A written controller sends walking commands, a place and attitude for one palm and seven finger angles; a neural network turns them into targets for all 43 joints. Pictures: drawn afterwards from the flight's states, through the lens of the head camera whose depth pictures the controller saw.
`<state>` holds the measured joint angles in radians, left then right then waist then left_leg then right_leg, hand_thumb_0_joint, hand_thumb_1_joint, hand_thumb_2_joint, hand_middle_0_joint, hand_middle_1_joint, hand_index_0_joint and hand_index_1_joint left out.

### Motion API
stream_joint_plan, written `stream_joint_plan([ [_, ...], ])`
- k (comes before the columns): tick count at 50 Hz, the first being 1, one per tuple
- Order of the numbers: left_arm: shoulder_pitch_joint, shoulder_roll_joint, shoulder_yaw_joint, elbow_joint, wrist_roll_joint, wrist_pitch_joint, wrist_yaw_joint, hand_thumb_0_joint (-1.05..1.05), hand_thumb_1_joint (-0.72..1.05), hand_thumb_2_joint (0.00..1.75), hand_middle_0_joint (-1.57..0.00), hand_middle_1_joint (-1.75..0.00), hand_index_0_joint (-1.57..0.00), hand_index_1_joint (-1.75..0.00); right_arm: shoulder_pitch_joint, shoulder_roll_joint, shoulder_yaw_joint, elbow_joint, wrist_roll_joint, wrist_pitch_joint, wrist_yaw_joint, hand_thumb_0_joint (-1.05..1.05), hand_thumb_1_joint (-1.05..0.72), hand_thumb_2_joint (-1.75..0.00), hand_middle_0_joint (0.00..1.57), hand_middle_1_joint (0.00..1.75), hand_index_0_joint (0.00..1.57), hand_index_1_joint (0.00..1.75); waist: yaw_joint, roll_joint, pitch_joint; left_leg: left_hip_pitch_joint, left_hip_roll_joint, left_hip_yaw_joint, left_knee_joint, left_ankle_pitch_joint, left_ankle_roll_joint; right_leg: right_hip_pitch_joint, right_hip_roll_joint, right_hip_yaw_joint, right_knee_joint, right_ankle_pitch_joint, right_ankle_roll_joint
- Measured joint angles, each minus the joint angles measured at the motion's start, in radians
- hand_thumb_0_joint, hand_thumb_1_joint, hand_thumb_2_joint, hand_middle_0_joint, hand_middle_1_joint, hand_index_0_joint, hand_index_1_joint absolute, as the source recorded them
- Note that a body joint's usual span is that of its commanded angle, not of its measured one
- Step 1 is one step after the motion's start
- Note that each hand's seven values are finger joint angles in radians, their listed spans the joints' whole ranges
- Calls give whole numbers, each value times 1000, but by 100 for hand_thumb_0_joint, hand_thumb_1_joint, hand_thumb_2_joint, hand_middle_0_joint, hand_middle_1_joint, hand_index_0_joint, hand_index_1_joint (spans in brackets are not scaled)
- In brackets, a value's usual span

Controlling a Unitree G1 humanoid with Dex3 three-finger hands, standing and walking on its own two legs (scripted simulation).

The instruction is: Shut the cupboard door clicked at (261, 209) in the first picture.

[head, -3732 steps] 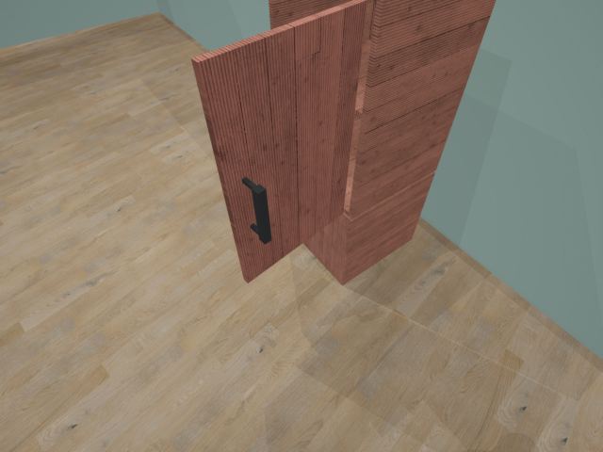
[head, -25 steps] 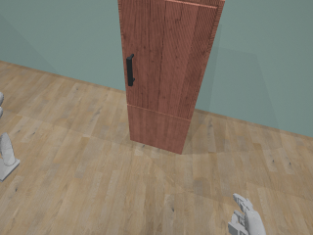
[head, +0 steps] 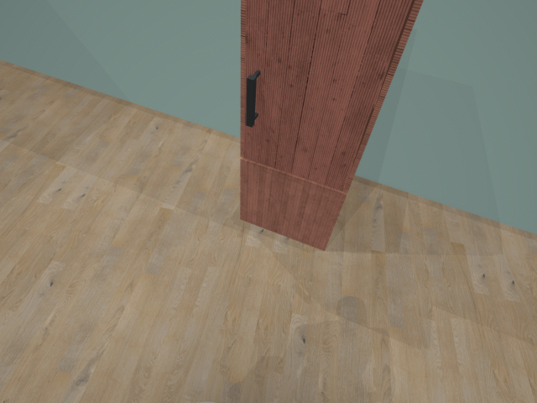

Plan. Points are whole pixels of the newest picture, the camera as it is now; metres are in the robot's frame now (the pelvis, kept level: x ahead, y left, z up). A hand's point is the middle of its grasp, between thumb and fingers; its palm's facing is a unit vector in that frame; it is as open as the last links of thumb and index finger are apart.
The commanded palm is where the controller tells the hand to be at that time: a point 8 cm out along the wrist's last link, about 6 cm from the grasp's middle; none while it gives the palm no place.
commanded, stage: let the arm hang, fingers relaxed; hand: left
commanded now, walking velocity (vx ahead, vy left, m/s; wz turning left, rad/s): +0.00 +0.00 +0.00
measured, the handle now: (253, 99) +0.90 +0.09 -0.07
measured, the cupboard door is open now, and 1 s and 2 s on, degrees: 0 0 0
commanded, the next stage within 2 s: look to check the result in 0.66 s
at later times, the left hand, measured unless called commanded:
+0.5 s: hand out of the picture +0.00 +0.17 -0.17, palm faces -0.01 -0.99 -0.16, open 7.4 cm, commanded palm none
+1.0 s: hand out of the picture +0.00 +0.19 -0.17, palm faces -0.01 -0.98 -0.19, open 7.4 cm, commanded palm none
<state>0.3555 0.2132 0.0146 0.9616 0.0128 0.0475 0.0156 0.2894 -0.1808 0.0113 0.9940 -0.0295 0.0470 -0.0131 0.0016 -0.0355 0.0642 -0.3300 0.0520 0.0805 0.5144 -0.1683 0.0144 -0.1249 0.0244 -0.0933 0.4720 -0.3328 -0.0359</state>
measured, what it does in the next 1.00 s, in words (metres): stands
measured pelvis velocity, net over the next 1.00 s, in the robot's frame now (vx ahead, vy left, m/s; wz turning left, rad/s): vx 0.02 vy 0.01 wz -0.04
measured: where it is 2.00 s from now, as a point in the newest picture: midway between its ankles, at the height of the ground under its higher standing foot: outside the picture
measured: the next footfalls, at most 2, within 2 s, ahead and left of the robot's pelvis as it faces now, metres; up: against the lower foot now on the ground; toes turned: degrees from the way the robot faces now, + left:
none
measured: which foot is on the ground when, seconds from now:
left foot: down 0.00-1.00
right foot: down 0.00-1.00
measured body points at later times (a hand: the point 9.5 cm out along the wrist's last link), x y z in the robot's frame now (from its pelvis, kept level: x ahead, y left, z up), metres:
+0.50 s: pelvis +0.01 +0.01 +0.01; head +0.00 +0.01 +0.46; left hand +0.00 +0.23 -0.16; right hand -0.01 -0.21 -0.15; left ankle +0.07 +0.11 -0.73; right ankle -0.05 -0.09 -0.73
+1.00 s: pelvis +0.02 +0.01 +0.01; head +0.03 +0.01 +0.46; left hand +0.00 +0.24 -0.15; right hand +0.01 -0.21 -0.15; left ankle +0.07 +0.11 -0.73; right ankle -0.05 -0.09 -0.73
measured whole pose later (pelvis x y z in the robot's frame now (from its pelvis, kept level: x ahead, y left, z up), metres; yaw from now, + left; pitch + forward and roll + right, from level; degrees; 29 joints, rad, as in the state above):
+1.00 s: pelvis +0.02 +0.01 +0.01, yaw -2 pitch -1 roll +0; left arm 0.33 0.15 0.01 1.14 0.01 0.00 0.03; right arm 0.27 -0.15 -0.01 1.13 -0.02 0.00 -0.04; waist -0.01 0.00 0.04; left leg -0.22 0.03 0.14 0.40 -0.15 0.03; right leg -0.04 0.00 -0.04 0.37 -0.30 -0.01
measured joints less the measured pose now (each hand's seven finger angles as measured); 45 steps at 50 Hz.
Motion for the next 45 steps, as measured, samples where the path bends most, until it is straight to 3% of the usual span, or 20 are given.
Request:
stream_joint_plan([
  [11, 35, -35, -9, 162, 0, -25, 3, 0, 92, 90, -20, -30, -20, -30, 4, 4, -20, 94, 11, -21, -14, 1, -91, -90, 20, 29, 20, 30, -6, 67, -17, 55, -13, 37, -79, 33, 16, 33, -14, 33, -59, 37, 17],
  [30, -48, -91, -17, 158, 1, -48, 11, 0, 91, 90, -20, -30, -20, -30, -1, 44, -19, 129, 9, -38, -19, 1, -91, -90, 20, 29, 20, 30, -17, 27, -45, 84, -22, 54, -110, 33, 17, 51, -23, 49, -77, 35, 23],
  [45, -23, -71, -7, 179, 0, -49, 17, 0, 91, 90, -20, -30, -20, -30, -3, 41, -20, 139, 12, -43, -23, 1, -91, -90, 20, 29, 20, 30, -13, 31, -26, 99, -23, 57, -112, 17, 16, 75, -24, 53, -102, 34, 24],
])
